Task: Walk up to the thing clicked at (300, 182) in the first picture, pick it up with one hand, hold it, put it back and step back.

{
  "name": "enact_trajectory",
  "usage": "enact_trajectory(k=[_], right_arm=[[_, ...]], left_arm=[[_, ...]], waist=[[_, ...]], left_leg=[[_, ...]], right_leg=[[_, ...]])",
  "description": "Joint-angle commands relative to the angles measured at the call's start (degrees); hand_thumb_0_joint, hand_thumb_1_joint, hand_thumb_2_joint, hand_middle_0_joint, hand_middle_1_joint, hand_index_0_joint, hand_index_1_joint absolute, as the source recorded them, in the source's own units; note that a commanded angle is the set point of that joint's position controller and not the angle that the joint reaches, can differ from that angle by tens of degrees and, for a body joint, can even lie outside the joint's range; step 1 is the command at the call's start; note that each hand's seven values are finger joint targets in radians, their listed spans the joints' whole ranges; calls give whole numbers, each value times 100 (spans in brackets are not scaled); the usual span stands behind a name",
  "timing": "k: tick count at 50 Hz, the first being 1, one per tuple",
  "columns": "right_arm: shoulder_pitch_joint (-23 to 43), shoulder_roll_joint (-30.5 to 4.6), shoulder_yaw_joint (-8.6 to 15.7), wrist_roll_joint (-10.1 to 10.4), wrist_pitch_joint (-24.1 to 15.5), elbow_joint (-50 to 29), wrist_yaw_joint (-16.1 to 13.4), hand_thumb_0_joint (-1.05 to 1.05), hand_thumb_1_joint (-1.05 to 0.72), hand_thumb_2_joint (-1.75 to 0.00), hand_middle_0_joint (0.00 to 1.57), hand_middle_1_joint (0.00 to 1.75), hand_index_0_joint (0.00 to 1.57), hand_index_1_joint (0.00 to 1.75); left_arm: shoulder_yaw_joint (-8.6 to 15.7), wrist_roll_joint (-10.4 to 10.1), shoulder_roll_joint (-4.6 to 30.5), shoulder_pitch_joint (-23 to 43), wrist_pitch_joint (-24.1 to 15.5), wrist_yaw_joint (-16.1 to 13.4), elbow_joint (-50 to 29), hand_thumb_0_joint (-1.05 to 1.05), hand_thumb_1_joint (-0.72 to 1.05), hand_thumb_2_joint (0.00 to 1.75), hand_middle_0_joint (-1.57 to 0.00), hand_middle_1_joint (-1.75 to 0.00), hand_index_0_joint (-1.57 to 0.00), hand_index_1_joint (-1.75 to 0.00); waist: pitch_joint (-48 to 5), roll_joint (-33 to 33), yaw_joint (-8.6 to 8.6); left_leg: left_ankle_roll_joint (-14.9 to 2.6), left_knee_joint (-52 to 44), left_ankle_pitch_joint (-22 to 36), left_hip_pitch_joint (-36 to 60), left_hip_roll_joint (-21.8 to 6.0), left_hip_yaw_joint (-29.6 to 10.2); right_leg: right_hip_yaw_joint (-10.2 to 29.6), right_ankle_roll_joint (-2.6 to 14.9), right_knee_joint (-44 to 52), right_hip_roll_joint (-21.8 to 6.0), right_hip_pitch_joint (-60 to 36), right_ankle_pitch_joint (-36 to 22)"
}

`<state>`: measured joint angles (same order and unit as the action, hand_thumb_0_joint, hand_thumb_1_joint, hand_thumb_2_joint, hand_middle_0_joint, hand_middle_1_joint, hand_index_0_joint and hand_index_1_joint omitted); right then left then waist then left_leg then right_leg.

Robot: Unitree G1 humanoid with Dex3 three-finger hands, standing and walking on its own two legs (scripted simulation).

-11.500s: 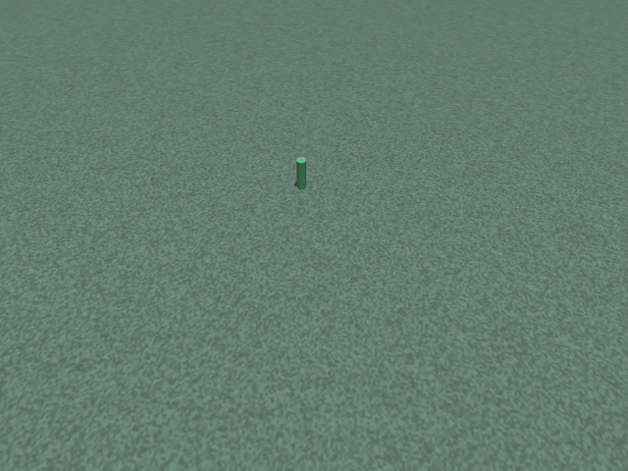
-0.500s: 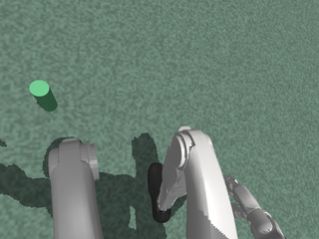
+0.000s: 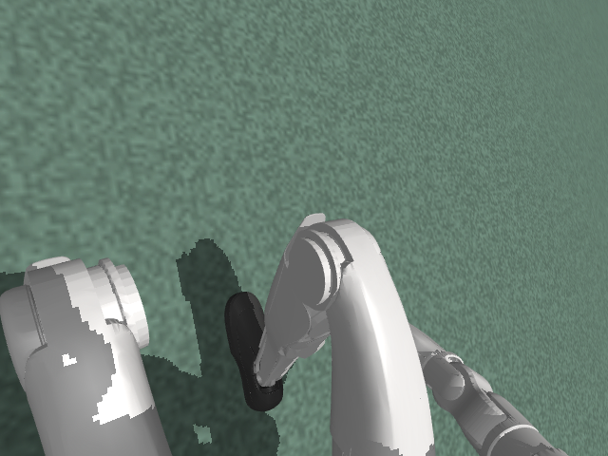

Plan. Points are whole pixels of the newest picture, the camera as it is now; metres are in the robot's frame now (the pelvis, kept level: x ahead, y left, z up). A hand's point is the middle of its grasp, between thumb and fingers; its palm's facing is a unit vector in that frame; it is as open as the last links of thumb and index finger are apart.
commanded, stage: close in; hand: left
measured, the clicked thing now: out of the picture +0.46 +0.28 -0.21
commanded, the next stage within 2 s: close in 0.42 s
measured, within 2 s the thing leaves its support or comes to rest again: leaves its support in 1.70 s
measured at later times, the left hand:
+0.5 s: hand out of the picture +0.42 +0.27 -0.19, palm faces +0.25 -0.97 +0.02, open 17.3 cm
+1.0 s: hand out of the picture +0.44 +0.26 -0.19, palm faces +0.29 -0.96 +0.00, open 9.8 cm
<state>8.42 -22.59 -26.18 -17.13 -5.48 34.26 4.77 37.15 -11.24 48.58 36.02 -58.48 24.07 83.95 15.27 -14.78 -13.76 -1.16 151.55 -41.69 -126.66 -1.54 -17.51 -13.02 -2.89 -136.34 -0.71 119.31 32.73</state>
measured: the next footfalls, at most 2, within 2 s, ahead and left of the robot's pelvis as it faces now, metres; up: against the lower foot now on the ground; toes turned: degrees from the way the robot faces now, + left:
none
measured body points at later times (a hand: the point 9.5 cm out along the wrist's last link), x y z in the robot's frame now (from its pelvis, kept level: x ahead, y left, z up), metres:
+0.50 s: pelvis -0.01 +0.01 +0.00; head +0.22 +0.20 +0.33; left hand +0.40 +0.32 -0.18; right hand +0.14 -0.24 -0.02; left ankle +0.08 +0.12 -0.25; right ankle +0.15 -0.12 -0.25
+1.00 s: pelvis +0.00 +0.01 +0.00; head +0.24 +0.20 +0.32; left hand +0.42 +0.32 -0.19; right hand +0.15 -0.24 -0.03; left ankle +0.08 +0.12 -0.25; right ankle +0.15 -0.12 -0.25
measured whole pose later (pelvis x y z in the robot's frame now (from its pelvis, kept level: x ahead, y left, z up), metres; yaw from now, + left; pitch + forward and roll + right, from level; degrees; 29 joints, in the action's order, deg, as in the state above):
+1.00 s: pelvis +0.00 +0.01 +0.00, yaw -3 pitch +12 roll -20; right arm 11.1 -22.1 -32.4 -22.1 1.2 30.8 7.5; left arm 26.9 -4.1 51.2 39.9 -66.0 1.4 88.6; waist 19.5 -16.9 -16.4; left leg -1.3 153.1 -42.4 -125.9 -1.5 -22.0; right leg -16.3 -4.3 -134.4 1.0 116.9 31.7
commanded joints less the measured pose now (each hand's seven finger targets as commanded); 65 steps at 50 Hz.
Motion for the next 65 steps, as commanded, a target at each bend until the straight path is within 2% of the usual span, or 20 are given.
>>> enact_trajectory(k=[1, 3, 7, 10, 13, 17, 21, 25, 26, 28, 30, 34, 40, 43, 49, 52, 55, 56, 59, 65], right_arm=[[-271, -2127, 576, -130, 161, -92, -20, 0, -90, -90, 20, 30, 20, 30], [-233, -2147, 541, -181, 244, -121, 14, 0, -91, -90, 20, 30, 20, 30], [-142, -2193, 490, -239, 348, -194, 60, 0, -91, -90, 20, 30, 20, 30], [-42, -2141, 390, -289, 409, -299, 85, 0, -91, -90, 20, 30, 20, 30], [-18, -2120, 310, -328, 428, -334, 99, 0, -91, -90, 20, 30, 20, 30], [28, -2126, 246, -376, 490, -372, 120, 0, -91, -90, 20, 30, 20, 30], [60, -2128, 175, -429, 566, -434, 141, 0, -90, -90, 20, 30, 20, 30], [56, -2158, 141, -457, 626, -445, 134, 0, -91, -90, 20, 30, 20, 30], [57, -2145, 136, -466, 633, -426, 142, 0, -89, -90, 20, 30, 20, 30], [68, -2148, 131, -478, 652, -408, 140, 0, -90, -90, 20, 30, 20, 30], [51, -2153, 103, -471, 673, -400, 139, 0, -88, -90, 20, 30, 20, 30], [57, -2147, 86, -488, 705, -383, 141, 0, -88, -90, 20, 30, 20, 30], [20, -2099, 65, -497, 719, -341, 155, 0, -87, -90, 20, 30, 20, 30], [38, -2097, 72, -490, 737, -336, 158, 0, -86, -90, 20, 30, 20, 30], [45, -2121, 105, -495, 775, -314, 172, 0, -85, -89, 20, 30, 20, 30], [36, -2099, 72, -496, 798, -316, 169, 0, -85, -89, 20, 30, 20, 30], [37, -2074, 66, -513, 797, -287, 185, 0, -85, -89, 20, 30, 20, 30], [36, -2067, 71, -515, 797, -284, 188, 0, -86, -89, 20, 30, 20, 30], [24, -2062, 53, -523, 802, -271, 192, 0, -86, -89, 20, 30, 20, 30], [49, -2076, 90, -512, 781, -230, 204, 0, -87, -89, 20, 30, 20, 30]], left_arm=[[-116, 218, 1400, 1033, -664, -579, -777, 0, -61, 6, -3, -11, -7, -8], [-294, 308, 1270, 1172, -737, -749, -771, 0, -61, 5, -4, -11, -7, -7], [-614, 441, 1046, 1149, -778, -978, -577, 0, -61, 5, -5, -12, -8, -8], [-726, 349, 937, 1119, -853, -1165, -440, 0, -60, 8, -6, -13, -10, -10], [-881, 319, 873, 1315, -933, -1328, -344, 0, -58, 8, -6, -13, -10, -10], [-926, 428, 918, 1300, -1071, -1543, -242, 0, -53, 10, -5, -12, -8, -9], [-841, 515, 1057, 1154, -1172, -1766, -203, 0, -51, 13, -5, -12, -7, -11], [-807, 570, 1146, 1246, -1227, -1951, -253, 0, -50, 15, -6, -13, -7, -12], [-828, 582, 1132, 1192, -1231, -1994, -269, 0, -43, 18, -8, -10, -6, -12], [-876, 602, 1095, 1292, -1253, -2026, -313, 0, -40, 19, -9, -11, -7, -12], [-858, 566, 1134, 1339, -1270, -2045, -321, 0, -24, 30, -23, -24, -22, -25], [-910, 611, 1136, 1413, -1270, -2116, -292, 0, 5, 41, -33, -33, -32, -34], [-1018, 607, 1043, 1417, -1214, -2158, -199, 0, 25, 52, -42, -42, -40, -43], [-1037, 641, 1076, 1402, -1186, -2189, -193, 0, 36, 58, -49, -47, -47, -48], [-1043, 735, 1030, 1512, -1138, -2294, -209, 0, 58, 71, -63, -60, -60, -61], [-1057, 757, 1178, 1624, -1142, -2323, -310, 0, 66, 78, -71, -67, -68, -69], [-1114, 764, 1082, 1735, -1129, -2367, -288, 0, 76, 85, -78, -75, -75, -76], [-1141, 765, 1055, 1752, -1135, -2365, -336, 0, 70, 89, -83, -82, -81, -83], [-1200, 769, 1011, 1813, -1118, -2377, -281, 0, 73, 99, -95, -94, -93, -95], [-1297, 772, 936, 1923, -1129, -2352, -324, 0, 71, 115, -117, -117, -116, -118]], waist=[[-3257, 3550, -418], [-3118, 3578, -572], [-2827, 3442, -709], [-2707, 3066, -732], [-2655, 2847, -858], [-2506, 2874, -869], [-2619, 3068, -781], [-2611, 3181, -867], [-2623, 3234, -823], [-2591, 3244, -928], [-2599, 3162, -958], [-2589, 3168, -996], [-2707, 2996, -1020], [-2646, 3017, -979], [-2601, 3223, -1055], [-2670, 3219, -1051], [-2645, 3204, -1104], [-2702, 3162, -1098], [-2730, 3138, -1165], [-2706, 3225, -1164]], left_leg=[[373, -2198, 1034, 2643, -275, 270], [382, -2229, 978, 2614, -269, 204], [379, -2270, 782, 2519, -287, 77], [284, -2154, 564, 2135, -251, 89], [216, -2042, 376, 1964, -230, 78], [240, -2121, 229, 1980, -252, -24], [286, -2129, 480, 2179, -279, -47], [307, -2121, 656, 2258, -309, -74], [309, -2126, 687, 2275, -318, -57], [309, -2117, 656, 2288, -330, -81], [286, -2063, 629, 2191, -314, -72], [298, -2074, 666, 2247, -345, -132], [245, -1930, 720, 2159, -297, -46], [253, -1974, 734, 2137, -302, -60], [326, -2086, 906, 2391, -348, -163], [295, -2021, 899, 2301, -327, -99], [285, -2006, 835, 2260, -316, -90], [281, -2001, 851, 2283, -319, -90], [266, -1969, 870, 2259, -301, -84], [292, -2014, 789, 2386, -311, -117]], right_leg=[[-569, 352, 735, 315, -1500, -720], [-635, 345, 744, 317, -1476, -724], [-702, 318, 763, 324, -1378, -657], [-688, 281, 839, 356, -1504, -569], [-687, 247, 918, 395, -1522, -496], [-735, 243, 902, 402, -1461, -408], [-737, 250, 848, 430, -1617, -600], [-776, 250, 833, 441, -1653, -731], [-752, 255, 830, 455, -1705, -773], [-778, 244, 837, 452, -1670, -769], [-791, 235, 867, 464, -1732, -770], [-816, 240, 854, 479, -1692, -813], [-784, 220, 945, 505, -1861, -911], [-791, 243, 940, 510, -1829, -895], [-836, 250, 855, 475, -1701, -993], [-814, 254, 915, 499, -1811, -1001], [-802, 254, 933, 493, -1775, -959], [-795, 257, 936, 500, -1790, -975], [-806, 247, 955, 504, -1830, -1007], [-803, 258, 942, 492, -1691, -947]])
